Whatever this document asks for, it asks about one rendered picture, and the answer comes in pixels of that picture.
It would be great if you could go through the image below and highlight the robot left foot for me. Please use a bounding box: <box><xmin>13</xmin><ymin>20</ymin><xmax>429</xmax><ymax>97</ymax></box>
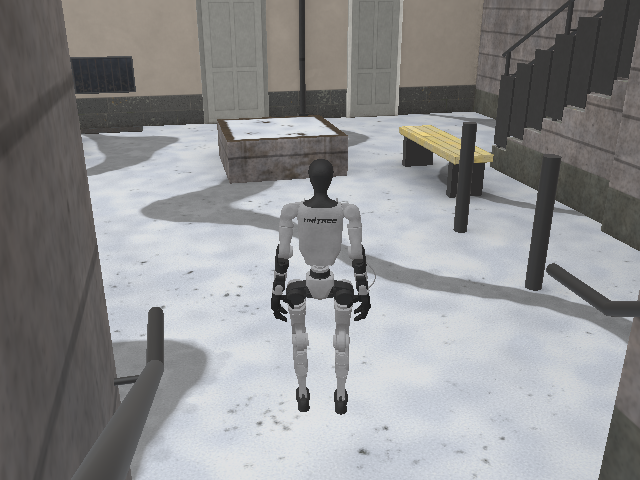
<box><xmin>296</xmin><ymin>387</ymin><xmax>310</xmax><ymax>412</ymax></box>

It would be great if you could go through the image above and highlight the robot right hand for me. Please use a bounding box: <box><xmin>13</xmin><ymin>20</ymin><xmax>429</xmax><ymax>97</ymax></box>
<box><xmin>347</xmin><ymin>293</ymin><xmax>371</xmax><ymax>321</ymax></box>

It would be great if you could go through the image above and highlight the left robot shin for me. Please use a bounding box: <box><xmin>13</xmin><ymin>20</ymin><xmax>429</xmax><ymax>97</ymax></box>
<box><xmin>292</xmin><ymin>334</ymin><xmax>308</xmax><ymax>399</ymax></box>

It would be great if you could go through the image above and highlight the right robot forearm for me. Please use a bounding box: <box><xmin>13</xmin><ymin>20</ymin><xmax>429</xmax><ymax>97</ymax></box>
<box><xmin>352</xmin><ymin>245</ymin><xmax>370</xmax><ymax>295</ymax></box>

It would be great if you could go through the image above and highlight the left robot upper arm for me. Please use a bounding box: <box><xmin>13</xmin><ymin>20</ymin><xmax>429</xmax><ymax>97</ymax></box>
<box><xmin>278</xmin><ymin>202</ymin><xmax>300</xmax><ymax>259</ymax></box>

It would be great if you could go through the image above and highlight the left robot forearm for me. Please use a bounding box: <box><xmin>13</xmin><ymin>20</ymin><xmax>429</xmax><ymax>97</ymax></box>
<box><xmin>272</xmin><ymin>244</ymin><xmax>289</xmax><ymax>295</ymax></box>

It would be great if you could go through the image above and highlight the right robot upper arm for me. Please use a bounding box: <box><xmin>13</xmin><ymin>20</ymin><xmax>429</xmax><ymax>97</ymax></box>
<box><xmin>341</xmin><ymin>203</ymin><xmax>363</xmax><ymax>260</ymax></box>

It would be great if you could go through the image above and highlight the robot left hand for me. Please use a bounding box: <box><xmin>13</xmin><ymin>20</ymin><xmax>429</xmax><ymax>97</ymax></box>
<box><xmin>271</xmin><ymin>293</ymin><xmax>294</xmax><ymax>322</ymax></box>

